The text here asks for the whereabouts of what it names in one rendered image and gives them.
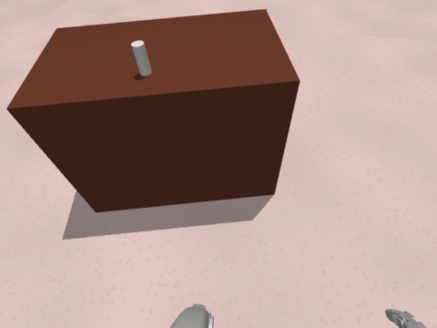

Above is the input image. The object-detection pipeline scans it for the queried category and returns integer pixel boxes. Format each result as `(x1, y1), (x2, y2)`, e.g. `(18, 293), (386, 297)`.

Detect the can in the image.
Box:
(131, 40), (152, 76)

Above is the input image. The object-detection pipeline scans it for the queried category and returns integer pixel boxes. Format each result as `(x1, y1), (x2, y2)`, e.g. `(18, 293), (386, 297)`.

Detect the right robot hand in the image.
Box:
(385, 309), (427, 328)

